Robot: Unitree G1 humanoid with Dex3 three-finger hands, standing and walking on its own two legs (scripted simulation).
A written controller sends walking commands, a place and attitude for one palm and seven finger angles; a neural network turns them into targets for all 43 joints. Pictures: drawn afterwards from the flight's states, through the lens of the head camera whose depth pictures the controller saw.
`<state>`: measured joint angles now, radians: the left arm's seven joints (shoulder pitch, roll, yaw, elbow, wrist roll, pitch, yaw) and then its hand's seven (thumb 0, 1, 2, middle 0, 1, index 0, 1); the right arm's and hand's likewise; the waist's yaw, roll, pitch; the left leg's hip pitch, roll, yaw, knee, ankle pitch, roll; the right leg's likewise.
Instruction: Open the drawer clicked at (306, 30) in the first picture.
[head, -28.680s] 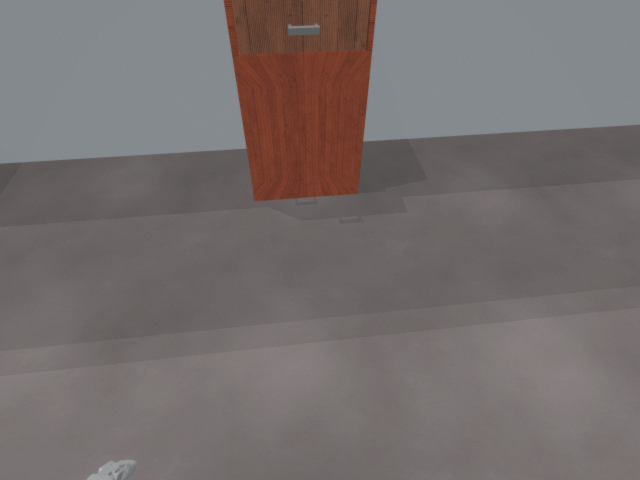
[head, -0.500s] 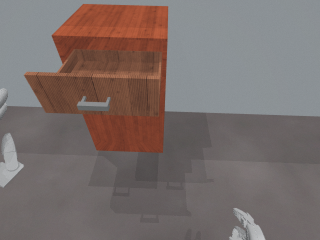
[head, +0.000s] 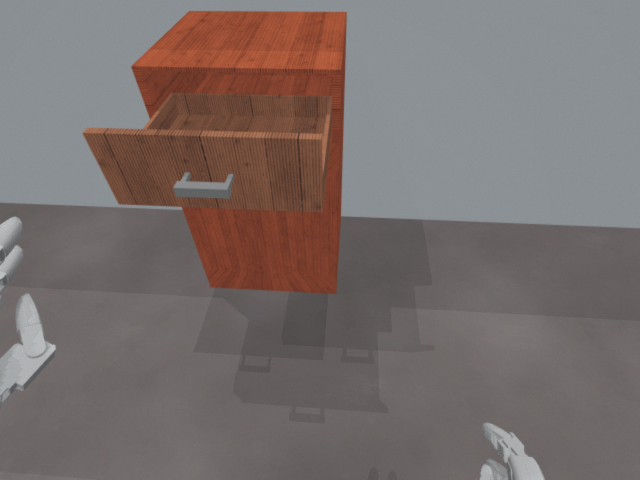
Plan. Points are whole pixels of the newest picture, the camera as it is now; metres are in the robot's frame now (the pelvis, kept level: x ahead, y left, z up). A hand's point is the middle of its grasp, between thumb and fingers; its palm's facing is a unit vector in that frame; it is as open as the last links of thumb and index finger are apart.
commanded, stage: stop stepping back and stand still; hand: left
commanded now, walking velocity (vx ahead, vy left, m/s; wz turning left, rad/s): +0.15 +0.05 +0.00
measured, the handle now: (205, 183) +0.65 +0.26 +0.01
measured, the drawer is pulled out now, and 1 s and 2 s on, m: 0.29 0.29 0.29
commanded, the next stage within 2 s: let the arm hang, fingers relaxed in 0.20 s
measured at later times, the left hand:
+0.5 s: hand out of the picture +0.14 +0.23 -0.10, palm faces +0.14 -0.94 -0.32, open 7.4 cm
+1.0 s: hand out of the picture -0.04 +0.19 -0.17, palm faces +0.09 -0.97 -0.22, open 7.3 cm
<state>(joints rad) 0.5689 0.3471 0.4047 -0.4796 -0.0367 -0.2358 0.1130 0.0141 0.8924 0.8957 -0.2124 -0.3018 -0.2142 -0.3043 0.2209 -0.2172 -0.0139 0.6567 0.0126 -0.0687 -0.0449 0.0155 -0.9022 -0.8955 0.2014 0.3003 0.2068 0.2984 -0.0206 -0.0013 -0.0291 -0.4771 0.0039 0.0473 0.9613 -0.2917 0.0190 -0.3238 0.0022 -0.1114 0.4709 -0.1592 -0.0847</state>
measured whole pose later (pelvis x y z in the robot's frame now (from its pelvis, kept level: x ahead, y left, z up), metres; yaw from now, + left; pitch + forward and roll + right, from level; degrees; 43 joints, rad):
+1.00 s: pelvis +0.00 +0.01 +0.00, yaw +3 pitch -1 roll +0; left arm 0.34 0.15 0.02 1.11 0.01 0.02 0.02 0.01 0.92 0.90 -0.20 -0.30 -0.20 -0.30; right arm 0.35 -0.13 0.00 1.07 -0.02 0.02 -0.03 0.01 -0.91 -0.90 0.20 0.30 0.20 0.30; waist 0.00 0.04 0.04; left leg -0.24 0.02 0.05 0.46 -0.19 0.01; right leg -0.25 0.03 -0.07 0.42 -0.16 -0.05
